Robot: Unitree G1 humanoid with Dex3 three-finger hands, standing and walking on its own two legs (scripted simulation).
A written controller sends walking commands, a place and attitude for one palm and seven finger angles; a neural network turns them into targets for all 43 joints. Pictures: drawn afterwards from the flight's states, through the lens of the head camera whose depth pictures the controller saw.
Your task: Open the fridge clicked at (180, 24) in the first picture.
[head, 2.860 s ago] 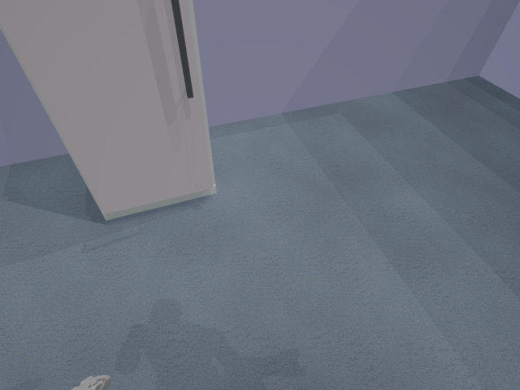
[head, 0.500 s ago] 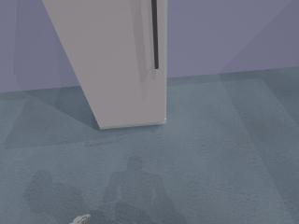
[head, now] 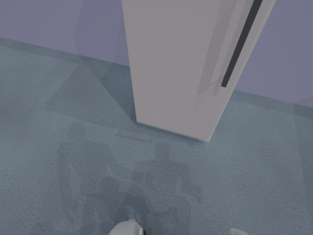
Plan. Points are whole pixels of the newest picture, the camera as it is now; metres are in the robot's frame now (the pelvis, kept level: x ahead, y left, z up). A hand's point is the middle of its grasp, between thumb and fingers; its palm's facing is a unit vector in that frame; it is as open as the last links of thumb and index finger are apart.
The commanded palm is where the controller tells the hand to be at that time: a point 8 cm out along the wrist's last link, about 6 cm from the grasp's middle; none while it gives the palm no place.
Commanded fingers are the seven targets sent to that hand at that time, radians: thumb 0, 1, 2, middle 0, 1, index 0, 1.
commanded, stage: turn to face it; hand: right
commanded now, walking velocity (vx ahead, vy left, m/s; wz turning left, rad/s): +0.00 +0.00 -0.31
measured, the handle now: (245, 29) +0.75 -0.21 +0.14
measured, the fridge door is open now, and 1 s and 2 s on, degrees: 0 0 0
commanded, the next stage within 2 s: take the last steps up to it in 0.48 s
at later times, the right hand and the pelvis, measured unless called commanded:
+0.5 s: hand out of the picture +0.07 -0.22 -0.16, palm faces +0.16 +0.97 -0.19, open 7.3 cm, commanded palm none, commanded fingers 0.00 -0.90 -0.90 0.20 0.30 0.20 0.30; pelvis +0.04 -0.03 +0.02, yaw -6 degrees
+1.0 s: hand out of the picture -0.02 -0.16 -0.16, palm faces +0.28 +0.95 -0.10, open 7.4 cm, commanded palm none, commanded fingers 0.00 -0.90 -0.90 0.20 0.30 0.20 0.30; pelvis +0.08 -0.03 +0.01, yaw -12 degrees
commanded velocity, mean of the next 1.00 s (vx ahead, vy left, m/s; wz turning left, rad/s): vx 0.13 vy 0.03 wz -0.17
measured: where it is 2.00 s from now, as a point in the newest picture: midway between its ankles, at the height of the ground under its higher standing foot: (172, 214)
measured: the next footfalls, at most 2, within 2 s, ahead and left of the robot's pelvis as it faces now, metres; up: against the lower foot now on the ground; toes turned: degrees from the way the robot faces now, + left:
left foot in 0.02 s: +0.11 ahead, +0.10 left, +0.00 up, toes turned +7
right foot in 0.34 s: +0.08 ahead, -0.14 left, +0.00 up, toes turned -11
